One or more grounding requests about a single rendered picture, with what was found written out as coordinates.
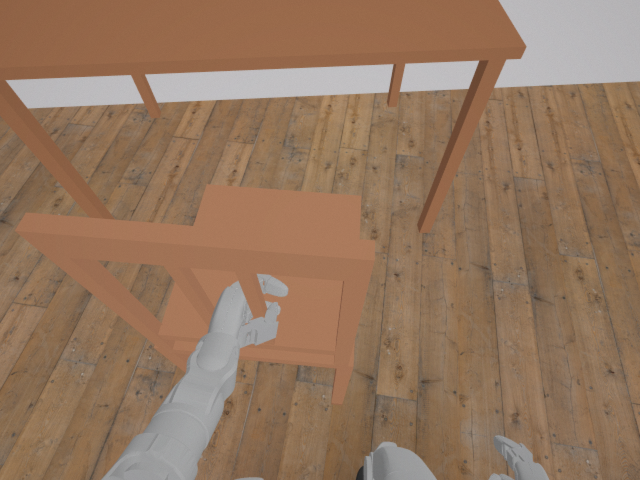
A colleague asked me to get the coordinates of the chair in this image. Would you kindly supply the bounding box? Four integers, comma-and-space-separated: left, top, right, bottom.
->
15, 184, 375, 405

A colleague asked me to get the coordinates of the robot right shin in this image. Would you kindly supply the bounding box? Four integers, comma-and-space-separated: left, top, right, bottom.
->
376, 442, 397, 450

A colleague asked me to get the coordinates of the robot left forearm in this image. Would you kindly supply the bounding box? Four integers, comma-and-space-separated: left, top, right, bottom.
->
101, 332, 240, 480

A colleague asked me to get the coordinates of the robot right hand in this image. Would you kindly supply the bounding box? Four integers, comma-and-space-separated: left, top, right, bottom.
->
489, 435, 549, 480

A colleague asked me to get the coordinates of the robot right thigh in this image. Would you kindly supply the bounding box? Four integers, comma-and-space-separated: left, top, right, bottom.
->
363, 446, 437, 480

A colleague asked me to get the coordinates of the robot left hand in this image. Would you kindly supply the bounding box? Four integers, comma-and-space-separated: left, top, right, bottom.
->
208, 274, 288, 348

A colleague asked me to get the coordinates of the table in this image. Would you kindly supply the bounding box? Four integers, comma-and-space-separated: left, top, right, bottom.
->
0, 0, 527, 233

